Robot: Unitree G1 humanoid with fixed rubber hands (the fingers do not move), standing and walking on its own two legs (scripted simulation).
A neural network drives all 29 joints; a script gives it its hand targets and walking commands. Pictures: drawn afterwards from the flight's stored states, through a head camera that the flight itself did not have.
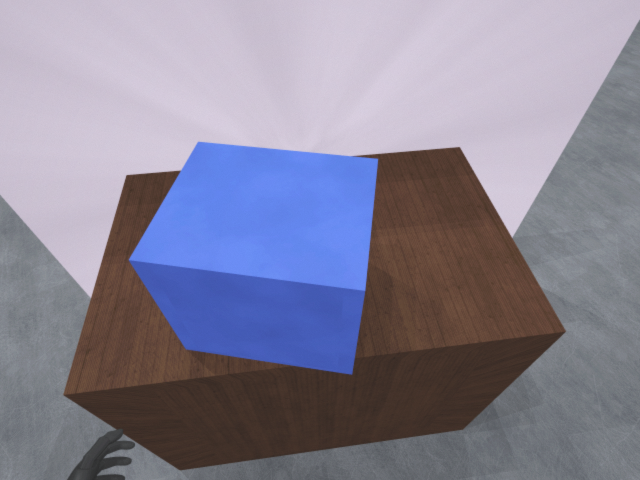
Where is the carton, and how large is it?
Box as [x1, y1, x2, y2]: [129, 142, 377, 374]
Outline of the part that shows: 198,142 129,258 129,261 181,342 187,349 351,374 365,288 377,159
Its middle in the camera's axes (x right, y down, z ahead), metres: -0.07 +0.03 +0.61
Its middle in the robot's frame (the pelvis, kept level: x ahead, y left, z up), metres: +0.43 +0.08 -0.02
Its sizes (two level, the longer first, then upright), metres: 0.277 0.230 0.248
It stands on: a pedestal, 0.64 m high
